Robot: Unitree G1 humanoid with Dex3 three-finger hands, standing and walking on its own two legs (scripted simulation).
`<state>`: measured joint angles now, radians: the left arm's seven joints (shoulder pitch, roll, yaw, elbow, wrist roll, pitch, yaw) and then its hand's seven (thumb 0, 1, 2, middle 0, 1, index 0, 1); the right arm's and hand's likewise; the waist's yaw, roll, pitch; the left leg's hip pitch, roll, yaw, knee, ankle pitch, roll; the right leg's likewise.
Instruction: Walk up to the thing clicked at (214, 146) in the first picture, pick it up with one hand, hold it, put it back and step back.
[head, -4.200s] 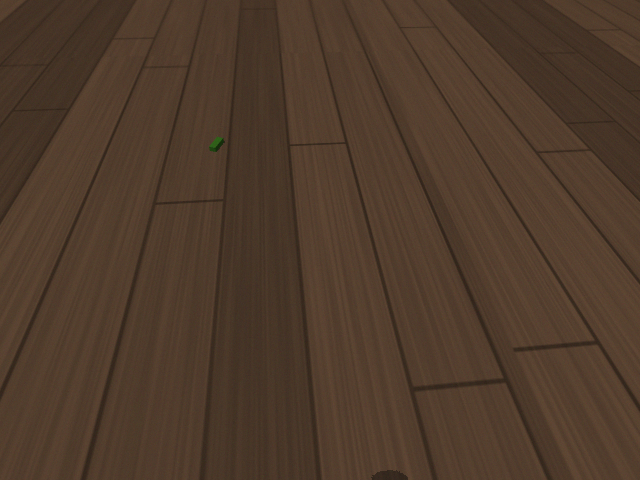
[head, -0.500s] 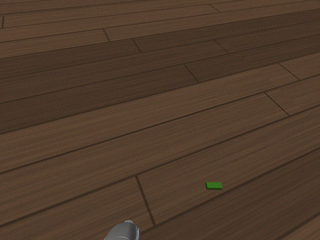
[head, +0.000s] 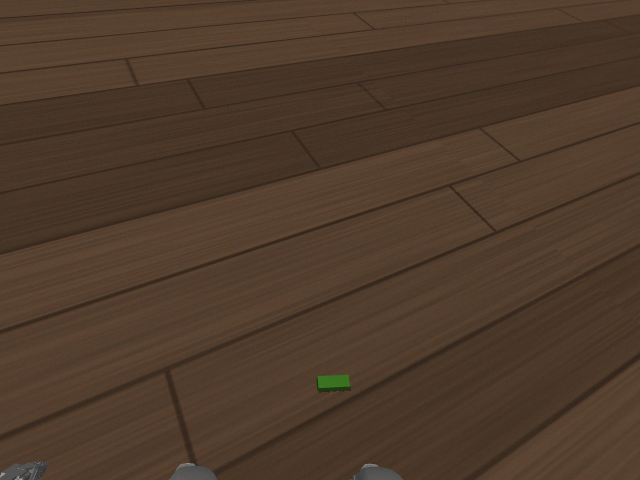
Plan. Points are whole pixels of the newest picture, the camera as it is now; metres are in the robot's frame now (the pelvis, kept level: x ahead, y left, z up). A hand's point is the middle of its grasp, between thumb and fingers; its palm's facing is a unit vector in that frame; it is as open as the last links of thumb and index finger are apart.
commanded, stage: walk up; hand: left
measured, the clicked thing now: (333, 382) +0.49 -0.13 -0.71
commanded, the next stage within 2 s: none
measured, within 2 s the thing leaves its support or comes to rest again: neither
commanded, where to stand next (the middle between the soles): +0.14 -0.39 m, yaw +4 degrees
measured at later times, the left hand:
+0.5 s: hand out of the picture +0.15 +0.10 -0.14, palm faces -0.05 -0.94 -0.34, open 7.4 cm
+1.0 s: hand out of the picture +0.12 -0.13 -0.14, palm faces +0.04 -0.95 -0.30, open 7.4 cm
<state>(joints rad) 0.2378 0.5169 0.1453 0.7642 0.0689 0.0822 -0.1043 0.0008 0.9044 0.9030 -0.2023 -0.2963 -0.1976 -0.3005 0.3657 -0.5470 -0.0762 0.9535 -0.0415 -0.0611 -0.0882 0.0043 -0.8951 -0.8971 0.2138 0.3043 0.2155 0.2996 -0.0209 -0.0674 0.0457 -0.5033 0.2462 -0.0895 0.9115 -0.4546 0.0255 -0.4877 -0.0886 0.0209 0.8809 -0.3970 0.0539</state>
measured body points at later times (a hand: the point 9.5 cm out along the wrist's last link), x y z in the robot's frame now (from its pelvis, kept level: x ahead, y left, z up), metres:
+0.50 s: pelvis +0.04 -0.19 +0.02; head +0.08 -0.14 +0.46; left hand +0.15 +0.15 -0.11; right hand +0.07 -0.55 -0.04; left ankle +0.09 -0.02 -0.69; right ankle +0.09 -0.40 -0.62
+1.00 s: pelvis +0.06 -0.40 +0.02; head +0.09 -0.37 +0.47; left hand +0.11 -0.09 -0.11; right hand +0.11 -0.72 -0.08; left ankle +0.07 -0.31 -0.69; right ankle +0.09 -0.49 -0.67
